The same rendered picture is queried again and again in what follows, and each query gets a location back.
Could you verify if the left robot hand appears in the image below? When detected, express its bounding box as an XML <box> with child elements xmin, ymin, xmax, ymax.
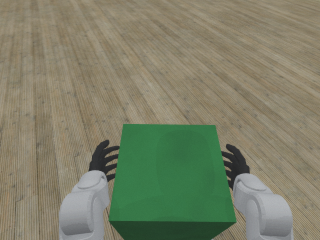
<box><xmin>88</xmin><ymin>139</ymin><xmax>120</xmax><ymax>182</ymax></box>

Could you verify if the carton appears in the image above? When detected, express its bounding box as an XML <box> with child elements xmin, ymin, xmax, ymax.
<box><xmin>108</xmin><ymin>124</ymin><xmax>237</xmax><ymax>240</ymax></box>

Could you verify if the robot right forearm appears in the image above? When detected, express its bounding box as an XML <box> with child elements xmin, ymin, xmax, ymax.
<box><xmin>233</xmin><ymin>173</ymin><xmax>294</xmax><ymax>240</ymax></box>

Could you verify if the right robot hand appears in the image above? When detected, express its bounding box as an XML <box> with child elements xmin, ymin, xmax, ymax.
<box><xmin>221</xmin><ymin>144</ymin><xmax>250</xmax><ymax>191</ymax></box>

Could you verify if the robot left forearm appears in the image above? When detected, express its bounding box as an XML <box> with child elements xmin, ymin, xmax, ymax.
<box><xmin>58</xmin><ymin>170</ymin><xmax>110</xmax><ymax>240</ymax></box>

